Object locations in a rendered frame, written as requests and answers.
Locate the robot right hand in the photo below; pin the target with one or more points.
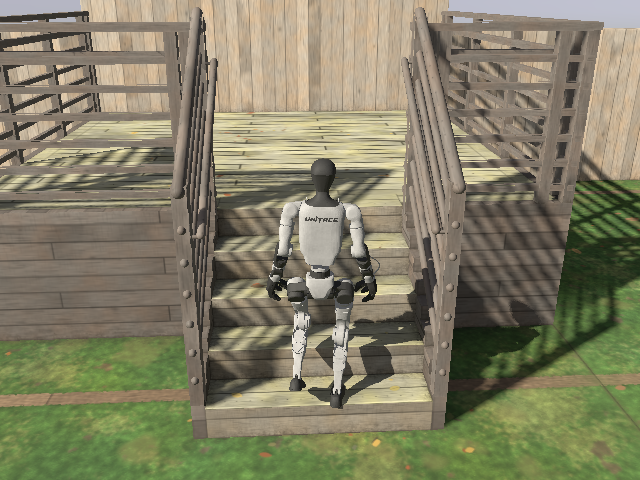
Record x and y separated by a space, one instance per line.
371 287

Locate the robot left foot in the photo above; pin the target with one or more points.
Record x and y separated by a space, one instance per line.
297 384

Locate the right robot forearm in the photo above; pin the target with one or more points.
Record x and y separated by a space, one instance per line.
366 267

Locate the right robot upper arm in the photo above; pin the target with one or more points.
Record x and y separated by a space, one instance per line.
353 213

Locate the left robot upper arm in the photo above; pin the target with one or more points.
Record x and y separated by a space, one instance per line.
290 211

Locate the robot left hand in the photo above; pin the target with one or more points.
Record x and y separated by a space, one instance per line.
271 286

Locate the left robot forearm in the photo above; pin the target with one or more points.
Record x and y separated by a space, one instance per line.
278 266

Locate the robot torso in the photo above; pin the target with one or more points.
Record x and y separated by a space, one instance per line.
320 238

